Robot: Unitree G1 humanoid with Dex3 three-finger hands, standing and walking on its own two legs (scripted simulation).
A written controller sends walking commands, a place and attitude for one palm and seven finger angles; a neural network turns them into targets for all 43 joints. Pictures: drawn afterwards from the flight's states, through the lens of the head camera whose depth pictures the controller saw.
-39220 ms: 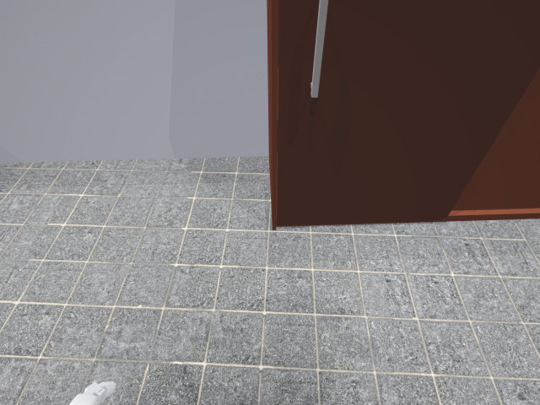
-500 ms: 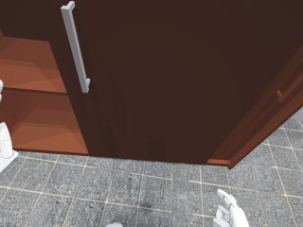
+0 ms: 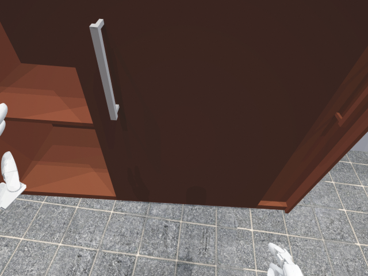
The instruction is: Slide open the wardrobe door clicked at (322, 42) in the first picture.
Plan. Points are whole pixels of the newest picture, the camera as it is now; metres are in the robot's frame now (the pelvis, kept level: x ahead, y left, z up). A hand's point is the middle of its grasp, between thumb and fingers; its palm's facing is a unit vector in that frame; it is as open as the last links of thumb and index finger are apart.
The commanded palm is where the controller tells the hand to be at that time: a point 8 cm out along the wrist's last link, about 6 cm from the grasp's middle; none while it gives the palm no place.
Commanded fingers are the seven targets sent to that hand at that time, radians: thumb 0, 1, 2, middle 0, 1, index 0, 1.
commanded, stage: stop stepping back and stand still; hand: left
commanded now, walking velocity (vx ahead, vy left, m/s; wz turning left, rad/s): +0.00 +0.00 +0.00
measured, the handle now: (108, 75) +0.60 +0.26 +0.11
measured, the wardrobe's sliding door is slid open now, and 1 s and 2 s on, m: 0.58 0.58 0.58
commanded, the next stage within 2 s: let the arm hang, fingers relaxed in 0.62 s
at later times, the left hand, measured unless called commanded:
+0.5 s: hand (31, 160) +0.25 +0.28 +0.17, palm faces +0.38 -0.78 -0.50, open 7.4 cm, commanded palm +0.19 +0.31 +0.18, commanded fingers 0.00 0.90 0.90 -0.20 -0.30 -0.20 -0.30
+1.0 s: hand out of the picture +0.10 +0.20 -0.15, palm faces -0.04 -0.98 -0.20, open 7.4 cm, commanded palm none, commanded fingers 0.00 0.90 0.90 -0.20 -0.30 -0.20 -0.30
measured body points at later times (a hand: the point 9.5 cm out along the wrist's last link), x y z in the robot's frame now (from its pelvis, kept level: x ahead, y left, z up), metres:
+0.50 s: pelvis +0.04 +0.01 +0.01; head +0.07 +0.02 +0.46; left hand +0.23 +0.32 +0.20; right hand +0.22 -0.21 -0.07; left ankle +0.03 +0.11 -0.73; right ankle +0.02 -0.10 -0.73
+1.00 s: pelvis +0.00 +0.02 +0.00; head +0.02 +0.03 +0.45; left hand +0.10 +0.25 -0.13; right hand +0.11 -0.25 -0.12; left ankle +0.03 +0.11 -0.73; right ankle +0.02 -0.10 -0.73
